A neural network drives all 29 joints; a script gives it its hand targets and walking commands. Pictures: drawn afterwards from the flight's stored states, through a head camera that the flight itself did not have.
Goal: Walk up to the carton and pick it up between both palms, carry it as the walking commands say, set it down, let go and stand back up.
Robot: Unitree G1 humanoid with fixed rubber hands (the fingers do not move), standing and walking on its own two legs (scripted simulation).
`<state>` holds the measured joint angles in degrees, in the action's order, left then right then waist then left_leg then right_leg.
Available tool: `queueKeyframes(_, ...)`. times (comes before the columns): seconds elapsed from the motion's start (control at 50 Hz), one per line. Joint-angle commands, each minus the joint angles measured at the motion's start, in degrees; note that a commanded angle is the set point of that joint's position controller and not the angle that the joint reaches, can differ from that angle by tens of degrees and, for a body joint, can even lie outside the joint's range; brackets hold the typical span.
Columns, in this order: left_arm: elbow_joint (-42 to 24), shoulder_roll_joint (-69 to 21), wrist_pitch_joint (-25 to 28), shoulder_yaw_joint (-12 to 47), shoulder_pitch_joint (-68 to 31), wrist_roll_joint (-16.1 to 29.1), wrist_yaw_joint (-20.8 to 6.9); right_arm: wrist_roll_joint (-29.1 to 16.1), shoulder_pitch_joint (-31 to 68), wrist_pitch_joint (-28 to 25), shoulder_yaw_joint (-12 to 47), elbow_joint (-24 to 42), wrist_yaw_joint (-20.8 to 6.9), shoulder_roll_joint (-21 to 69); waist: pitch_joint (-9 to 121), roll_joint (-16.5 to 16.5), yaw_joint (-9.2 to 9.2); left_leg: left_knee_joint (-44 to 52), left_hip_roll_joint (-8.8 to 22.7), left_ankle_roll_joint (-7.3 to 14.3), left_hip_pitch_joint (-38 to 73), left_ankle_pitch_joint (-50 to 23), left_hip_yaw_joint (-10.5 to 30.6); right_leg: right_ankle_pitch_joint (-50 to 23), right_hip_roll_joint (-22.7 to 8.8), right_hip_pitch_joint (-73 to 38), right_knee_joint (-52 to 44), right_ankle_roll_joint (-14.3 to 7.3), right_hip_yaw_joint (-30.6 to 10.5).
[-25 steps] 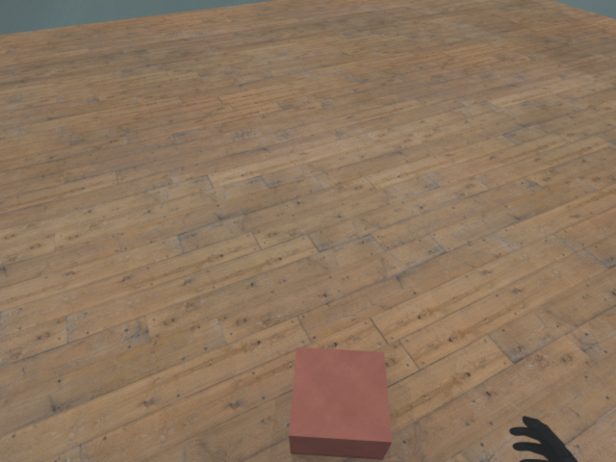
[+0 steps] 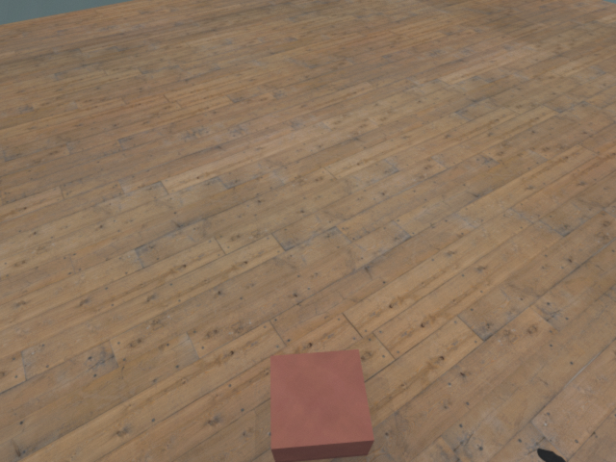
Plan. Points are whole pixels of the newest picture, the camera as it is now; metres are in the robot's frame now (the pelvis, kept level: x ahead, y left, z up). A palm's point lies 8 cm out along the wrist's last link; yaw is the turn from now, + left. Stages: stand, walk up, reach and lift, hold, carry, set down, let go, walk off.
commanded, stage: walk up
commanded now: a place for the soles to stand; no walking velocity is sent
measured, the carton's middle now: (318, 404) +0.43 -0.02 -0.69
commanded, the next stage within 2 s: none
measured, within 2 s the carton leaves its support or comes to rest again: neither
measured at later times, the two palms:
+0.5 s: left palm out of the picture +0.10 +0.30 -0.11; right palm out of the picture +0.08 -0.33 -0.10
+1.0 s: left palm out of the picture +0.12 +0.30 -0.10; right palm out of the picture +0.06 -0.34 -0.11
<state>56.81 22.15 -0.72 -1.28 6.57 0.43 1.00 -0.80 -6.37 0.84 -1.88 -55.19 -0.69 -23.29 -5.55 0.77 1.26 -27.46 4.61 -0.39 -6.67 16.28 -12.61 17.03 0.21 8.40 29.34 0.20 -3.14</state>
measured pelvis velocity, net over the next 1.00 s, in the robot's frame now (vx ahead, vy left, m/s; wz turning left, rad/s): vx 0.00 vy -0.01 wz -0.07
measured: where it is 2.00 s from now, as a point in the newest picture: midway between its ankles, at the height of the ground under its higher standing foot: outside the picture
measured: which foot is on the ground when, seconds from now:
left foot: down 0.00-1.00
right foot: down 0.00-1.00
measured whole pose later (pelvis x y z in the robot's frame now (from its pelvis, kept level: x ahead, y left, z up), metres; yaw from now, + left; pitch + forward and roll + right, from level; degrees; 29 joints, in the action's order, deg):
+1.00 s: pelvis +0.00 -0.01 -0.01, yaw -4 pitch -4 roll +1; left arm 53.6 23.2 -1.2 -1.4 7.9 0.3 1.1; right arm 0.0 -7.8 1.1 -3.6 -54.0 -1.0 -23.3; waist -6.3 0.1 1.9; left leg -33.7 7.3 -1.3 -8.5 19.8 -14.6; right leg 19.5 2.8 12.3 36.1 -0.8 -6.1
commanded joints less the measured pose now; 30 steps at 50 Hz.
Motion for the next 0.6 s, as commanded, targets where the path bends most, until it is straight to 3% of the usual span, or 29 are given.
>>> queueKeyframes(0.0,-2.7,13.3,0.8,-2.8,-1.2,-0.3,0.8,0.5,2.9,-1.0,-3.0,3.3,0.3,-11.8,5.9,2.9,-0.79,4.0,7.4,3.2,4.6,-8.1,7.5,-20.3,-7.2,3.4,-6.2,-3.3,-5.2)
queueKeyframes(0.02,-3.1,13.6,1.1,-2.6,-2.3,-0.4,0.6,0.5,2.5,-0.8,-3.5,3.1,0.1,-12.2,5.7,3.4,-0.40,4.2,4.9,3.1,5.7,-7.0,7.1,-19.5,-7.3,5.6,-7.1,-4.6,-7.7)
queueKeyframes(0.04,-3.3,13.3,1.1,-2.4,-1.5,-0.1,0.5,0.6,2.8,-0.8,-3.2,3.1,0.2,-12.3,5.0,1.3,-0.92,3.6,4.8,3.3,6.6,-8.1,7.3,-21.2,-7.4,7.1,-6.8,-5.0,-8.9)
queueKeyframes(0.06,-2.8,13.3,1.5,-2.5,-1.3,-0.1,0.7,0.4,1.6,-1.0,-3.6,1.9,0.2,-12.7,6.4,1.2,-0.76,3.6,5.5,3.3,6.1,-10.0,8.1,-22.8,-7.7,5.2,-6.2,-4.7,-8.6)
queueKeyframes(0.12,-3.5,14.2,1.4,-2.9,-1.6,0.2,0.6,0.3,2.9,-1.0,-3.6,2.4,0.3,-11.2,3.0,3.2,-0.93,3.7,4.5,2.7,6.6,-8.3,7.1,-22.0,-7.7,9.4,-7.2,-5.0,-10.4)
queueKeyframes(0.14,-3.0,13.2,1.3,-2.5,-2.4,-0.1,0.4,1.1,2.0,-1.3,-3.4,2.4,0.4,-10.7,5.4,4.4,-0.58,4.4,4.5,2.7,8.5,-6.9,7.6,-20.6,-7.7,8.8,-7.4,-4.3,-8.5)
queueKeyframes(0.16,-3.8,13.0,1.4,-2.5,-1.9,-0.1,0.2,1.1,2.4,-1.2,-3.9,2.5,0.3,-11.1,4.4,2.1,-1.15,4.5,4.5,3.1,7.8,-7.0,8.4,-20.4,-7.2,9.8,-7.0,-4.9,-9.9)
queueKeyframes(0.18,-4.0,13.6,1.6,-2.6,-2.1,-0.4,0.2,0.4,2.0,-1.3,-4.3,2.2,0.4,-12.1,5.0,3.1,-0.84,3.5,4.5,2.8,7.5,-8.5,8.1,-19.9,-6.5,9.1,-7.2,-4.9,-9.2)
queueKeyframes(0.2,-3.4,13.2,1.4,-2.3,-1.9,0.0,0.3,0.5,2.3,-1.1,-4.0,3.1,0.3,-11.2,6.4,1.1,-0.09,3.5,5.3,2.9,9.2,-6.2,7.1,-17.8,-7.2,9.0,-8.7,-4.4,-9.2)
queueKeyframes(0.22,-2.9,13.7,1.4,-2.7,-0.7,-0.2,0.2,0.8,1.6,-1.2,-4.3,2.5,0.3,-11.8,5.9,1.1,-0.34,3.1,4.8,3.1,9.5,-7.0,6.9,-20.6,-7.1,9.4,-7.1,-4.8,-9.1)
queueKeyframes(0.26,-3.3,13.4,1.4,-2.7,-0.4,-0.3,0.5,0.6,1.2,-1.1,-4.3,1.8,0.4,-10.9,6.2,6.1,-0.85,2.5,4.9,3.4,8.6,-8.4,7.7,-23.3,-6.2,7.7,-5.4,-5.0,-8.3)
queueKeyframes(0.3,-3.7,12.3,1.0,-2.5,-1.8,0.0,0.3,0.8,0.5,-1.1,-4.3,2.0,0.4,-12.2,5.2,1.4,0.29,3.5,5.1,3.3,9.1,-6.1,7.3,-17.7,-6.1,11.0,-7.1,-4.8,-9.1)
queueKeyframes(0.32,-4.0,13.1,1.1,-2.8,-1.0,0.2,0.7,0.3,0.6,-1.3,-4.1,1.8,0.6,-11.7,3.7,1.9,-0.30,4.5,6.0,4.0,7.8,-9.7,8.1,-20.6,-5.4,9.4,-4.5,-4.4,-7.5)
queueKeyframes(0.34,-3.9,12.1,0.8,-2.5,-0.4,0.2,0.5,0.7,0.5,-1.1,-4.3,2.1,0.5,-12.0,5.8,-0.8,-0.44,4.8,6.7,4.2,6.7,-7.7,7.6,-17.9,-5.1,6.9,-4.7,-4.0,-6.4)
queueKeyframes(0.36,-4.2,13.1,0.9,-2.4,0.1,0.0,0.7,0.8,1.3,-1.0,-4.4,2.4,0.4,-12.2,6.2,0.2,-0.78,3.5,6.3,4.1,7.6,-6.9,6.4,-18.1,-5.5,8.0,-5.6,-4.4,-8.2)
queueKeyframes(0.38,-3.7,13.4,1.0,-2.9,-0.2,-0.2,0.6,0.8,1.8,-1.1,-4.0,2.3,0.5,-11.2,5.3,3.4,-1.14,3.3,5.7,3.9,7.1,-7.9,6.9,-19.0,-5.4,7.6,-6.4,-4.8,-8.3)
queueKeyframes(0.4,-4.5,13.8,1.0,-2.8,-1.3,-0.1,0.6,0.8,0.4,-1.3,-3.9,2.6,0.5,-10.7,7.4,2.6,-0.18,2.6,6.6,3.5,7.6,-10.3,7.5,-19.9,-5.7,6.7,-5.2,-4.1,-8.5)
queueKeyframes(0.42,-4.0,13.6,0.8,-2.4,-0.1,0.2,0.5,0.9,0.3,-1.2,-4.2,2.4,0.3,-11.2,7.4,-1.4,0.00,2.9,6.5,4.1,9.2,-8.9,6.5,-19.8,-5.2,8.2,-4.6,-4.0,-7.4)
queueKeyframes(0.46,-4.5,12.5,0.9,-2.5,-1.1,0.3,0.3,0.7,1.2,-1.2,-4.5,2.0,0.6,-12.1,5.8,0.8,-0.12,4.7,6.9,4.6,9.5,-7.8,7.9,-17.0,-4.5,10.6,-3.7,-4.6,-7.9)
queueKeyframes(0.48,-4.2,12.8,0.6,-2.4,-0.2,0.1,0.2,1.3,1.1,-1.2,-4.7,2.5,0.4,-13.1,6.1,-3.3,-0.36,4.2,8.0,5.1,8.6,-8.8,7.0,-15.3,-4.2,8.6,-3.2,-3.8,-6.6)
queueKeyframes(0.5,-4.2,13.0,0.6,-2.7,0.4,0.0,0.4,0.7,2.2,-1.2,-4.1,2.8,0.3,-12.4,5.2,-3.1,-1.00,6.4,9.8,5.2,4.7,-8.3,8.2,-18.9,-4.0,5.7,-2.1,-3.7,-6.0)
queueKeyframes(0.52,-4.4,13.0,0.6,-2.9,0.4,0.0,0.3,0.7,2.3,-1.2,-4.4,2.7,0.5,-13.8,5.8,-1.0,-0.84,5.9,9.4,5.9,5.9,-7.0,8.0,-17.8,-2.9,6.5,-0.4,-3.9,-5.1)
queueKeyframes(0.54,-4.4,12.4,0.3,-2.6,0.6,0.1,0.4,0.8,2.2,-1.2,-4.6,2.8,0.6,-13.7,2.4,-1.0,-0.99,6.6,10.3,6.2,4.4,-8.7,8.7,-17.4,-2.9,7.8,-1.5,-3.3,-5.3)
queueKeyframes(0.56,-4.2,12.6,0.2,-2.8,1.4,0.0,0.2,0.6,2.1,-1.2,-4.4,3.7,0.6,-13.5,3.3,-3.6,-0.66,5.2,11.3,6.7,5.1,-9.2,7.0,-17.3,-3.0,7.9,-0.4,-3.3,-4.1)
queueKeyframes(0.58,-4.0,13.5,0.1,-2.9,0.5,0.0,0.3,0.8,2.7,-0.8,-4.6,3.9,0.6,-13.9,2.7,-2.5,-0.53,5.4,11.8,7.3,3.1,-8.0,8.1,-15.2,-2.6,6.4,1.3,-3.5,-4.9)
